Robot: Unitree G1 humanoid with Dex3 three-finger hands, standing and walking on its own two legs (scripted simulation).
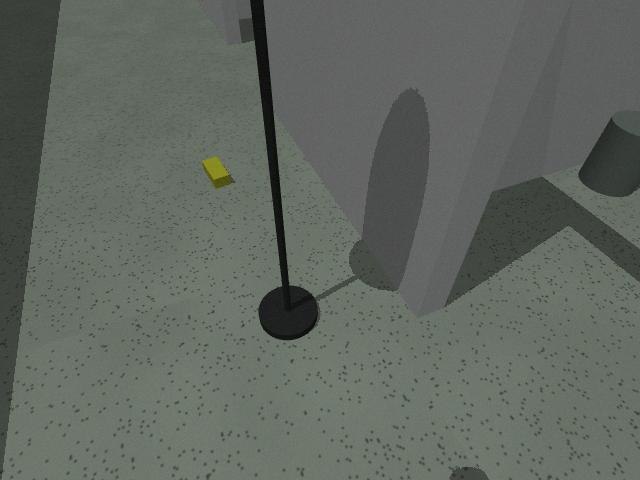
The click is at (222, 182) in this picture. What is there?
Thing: lying carton
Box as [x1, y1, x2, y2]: [202, 156, 230, 188]
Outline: 216,156 202,161 204,170 216,188 230,183 228,173
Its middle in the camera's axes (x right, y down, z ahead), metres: -0.54 -0.38 +2.04
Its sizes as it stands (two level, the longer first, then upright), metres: 0.190 0.084 0.057
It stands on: the floor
